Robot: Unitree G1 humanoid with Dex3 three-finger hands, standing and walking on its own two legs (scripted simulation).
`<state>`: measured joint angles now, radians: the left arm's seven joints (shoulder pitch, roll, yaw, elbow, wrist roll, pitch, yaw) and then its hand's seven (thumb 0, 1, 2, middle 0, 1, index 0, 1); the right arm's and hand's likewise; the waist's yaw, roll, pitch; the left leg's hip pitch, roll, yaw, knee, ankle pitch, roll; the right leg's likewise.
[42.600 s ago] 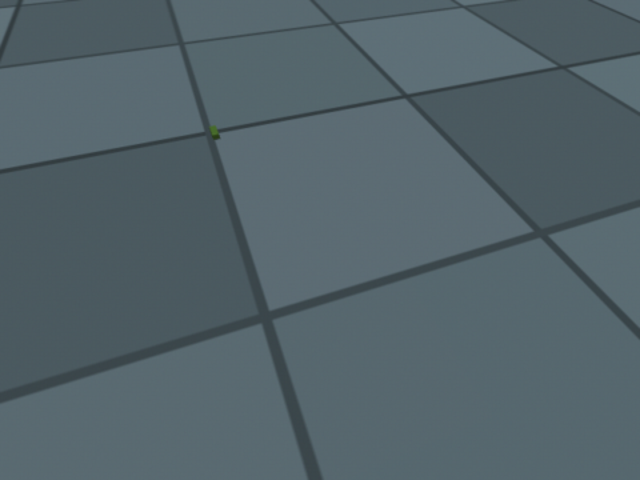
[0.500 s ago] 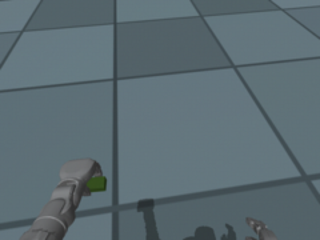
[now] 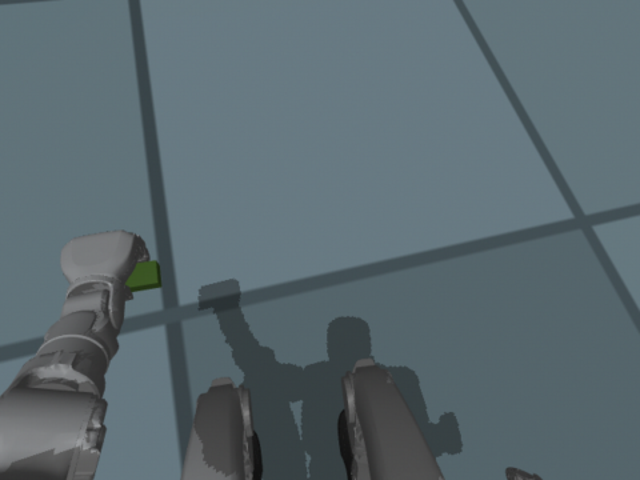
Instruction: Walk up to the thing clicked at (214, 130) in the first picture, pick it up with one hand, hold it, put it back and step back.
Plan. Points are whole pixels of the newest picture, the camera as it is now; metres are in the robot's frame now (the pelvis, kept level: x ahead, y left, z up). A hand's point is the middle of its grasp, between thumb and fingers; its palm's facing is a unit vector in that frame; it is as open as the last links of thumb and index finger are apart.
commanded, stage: crouch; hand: left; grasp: from above
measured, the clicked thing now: (127, 279) +0.43 +0.24 -0.16
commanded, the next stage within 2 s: lower in 1.22 s
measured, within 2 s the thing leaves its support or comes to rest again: neither
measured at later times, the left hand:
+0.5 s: hand (145, 296) +0.44 +0.26 -0.32, palm faces -0.44 -0.05 -0.90, open 6.4 cm
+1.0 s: hand (156, 298) +0.46 +0.27 -0.40, palm faces -0.45 -0.05 -0.89, open 6.4 cm
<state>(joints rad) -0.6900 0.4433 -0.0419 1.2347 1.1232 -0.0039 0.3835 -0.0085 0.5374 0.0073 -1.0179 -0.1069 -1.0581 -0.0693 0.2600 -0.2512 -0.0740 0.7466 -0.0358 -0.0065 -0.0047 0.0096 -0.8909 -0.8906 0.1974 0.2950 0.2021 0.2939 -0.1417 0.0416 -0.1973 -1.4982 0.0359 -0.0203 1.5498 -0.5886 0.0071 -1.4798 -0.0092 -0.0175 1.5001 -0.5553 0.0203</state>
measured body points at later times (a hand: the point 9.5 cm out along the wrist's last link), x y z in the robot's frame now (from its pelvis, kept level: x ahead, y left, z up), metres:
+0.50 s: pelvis -0.02 +0.00 -0.16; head +0.22 +0.04 +0.22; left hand +0.46 +0.26 -0.26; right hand +0.04 -0.29 -0.27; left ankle +0.05 +0.11 -0.55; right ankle +0.06 -0.14 -0.55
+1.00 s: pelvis -0.03 -0.01 -0.23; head +0.23 +0.04 +0.14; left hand +0.48 +0.27 -0.34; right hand -0.02 -0.28 -0.33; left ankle +0.05 +0.11 -0.55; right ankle +0.06 -0.14 -0.55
